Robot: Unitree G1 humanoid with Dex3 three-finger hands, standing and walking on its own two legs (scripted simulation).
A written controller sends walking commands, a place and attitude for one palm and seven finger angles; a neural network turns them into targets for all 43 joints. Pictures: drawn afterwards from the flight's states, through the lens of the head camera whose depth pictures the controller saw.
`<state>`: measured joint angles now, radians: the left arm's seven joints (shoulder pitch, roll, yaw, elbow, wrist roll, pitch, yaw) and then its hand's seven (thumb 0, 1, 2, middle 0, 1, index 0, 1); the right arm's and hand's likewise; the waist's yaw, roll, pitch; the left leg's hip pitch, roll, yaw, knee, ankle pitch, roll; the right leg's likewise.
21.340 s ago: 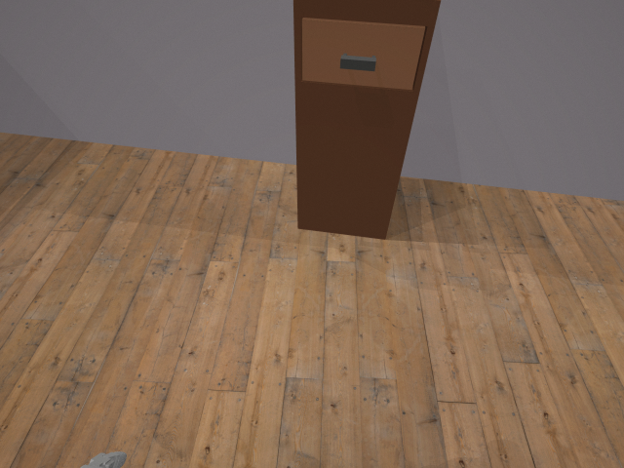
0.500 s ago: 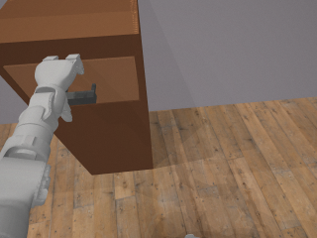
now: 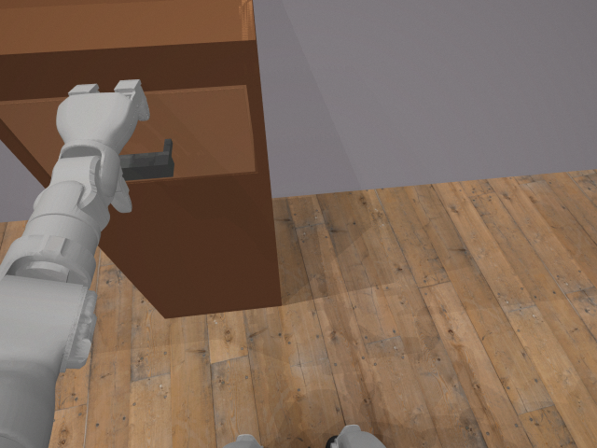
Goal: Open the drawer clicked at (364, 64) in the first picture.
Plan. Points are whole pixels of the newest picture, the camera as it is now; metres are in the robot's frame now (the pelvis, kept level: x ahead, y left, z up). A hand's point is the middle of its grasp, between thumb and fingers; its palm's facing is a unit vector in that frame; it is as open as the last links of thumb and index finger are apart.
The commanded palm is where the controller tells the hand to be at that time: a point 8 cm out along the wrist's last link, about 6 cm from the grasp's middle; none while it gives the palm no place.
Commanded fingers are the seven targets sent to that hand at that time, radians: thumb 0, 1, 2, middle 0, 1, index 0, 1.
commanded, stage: lower the fingers behind the handle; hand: left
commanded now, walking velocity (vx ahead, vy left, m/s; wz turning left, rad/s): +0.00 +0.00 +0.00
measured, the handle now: (139, 156) +0.54 +0.23 +0.05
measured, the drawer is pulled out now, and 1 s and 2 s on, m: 0.00 0.00 0.00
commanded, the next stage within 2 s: lift the fingers back up to retry in 0.82 s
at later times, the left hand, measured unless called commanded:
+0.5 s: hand (117, 149) +0.50 +0.24 +0.10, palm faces +0.06 +0.03 -1.00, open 13.7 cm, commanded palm +0.49 +0.26 +0.08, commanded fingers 0.00 -0.50 0.30 -0.30 -1.20 -0.30 -1.20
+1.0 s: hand (118, 149) +0.50 +0.23 +0.10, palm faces +0.06 +0.03 -1.00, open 13.7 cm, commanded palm +0.49 +0.26 +0.09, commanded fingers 0.00 -0.50 0.30 -0.30 -1.20 -0.30 -1.20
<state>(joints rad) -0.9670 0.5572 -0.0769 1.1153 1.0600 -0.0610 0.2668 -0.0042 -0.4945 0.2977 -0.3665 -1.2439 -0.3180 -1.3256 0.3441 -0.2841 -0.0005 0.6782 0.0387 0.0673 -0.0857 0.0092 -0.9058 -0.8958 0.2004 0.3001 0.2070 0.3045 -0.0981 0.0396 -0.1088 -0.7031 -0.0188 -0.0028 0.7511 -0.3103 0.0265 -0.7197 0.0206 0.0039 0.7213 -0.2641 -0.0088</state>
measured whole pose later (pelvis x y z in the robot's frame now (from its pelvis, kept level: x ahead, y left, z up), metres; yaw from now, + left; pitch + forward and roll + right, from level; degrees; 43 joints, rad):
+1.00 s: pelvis -0.02 +0.01 -0.02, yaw +0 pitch +17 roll -1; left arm -1.05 0.58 -0.13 1.11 1.04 0.00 0.22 0.00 -0.49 0.30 -0.34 -1.26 -0.29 -1.36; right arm 0.33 -0.28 0.03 0.64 0.05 0.06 -0.12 0.01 -0.90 -0.90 0.20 0.30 0.21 0.30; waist -0.13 0.03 -0.12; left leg -0.83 -0.03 0.00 0.86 -0.32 0.04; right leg -0.84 0.01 0.01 0.82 -0.27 0.01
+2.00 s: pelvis +0.03 +0.00 +0.01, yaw +1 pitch +13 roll +0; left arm -0.83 0.52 -0.06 0.98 1.05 -0.09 0.21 0.00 -0.49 0.30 -0.41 -1.23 -0.39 -1.24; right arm 0.29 -0.27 -0.02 0.68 0.04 0.08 -0.08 0.01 -0.91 -0.90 0.20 0.30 0.21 0.30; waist -0.06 0.06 -0.10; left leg -0.56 -0.02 -0.02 0.66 -0.32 0.02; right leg -0.58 0.02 -0.01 0.64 -0.29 -0.02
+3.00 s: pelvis +0.02 +0.00 +0.01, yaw -1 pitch +12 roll +0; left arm -0.82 0.56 -0.02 0.99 1.07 -0.13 0.21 0.00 -0.49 0.30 -0.40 -1.23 -0.38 -1.22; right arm 0.31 -0.27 -0.02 0.69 0.04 0.07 -0.09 0.01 -0.91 -0.90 0.20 0.30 0.21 0.30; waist -0.08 0.06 -0.09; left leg -0.55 -0.02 0.00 0.65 -0.31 0.03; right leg -0.58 0.02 0.02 0.63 -0.26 -0.01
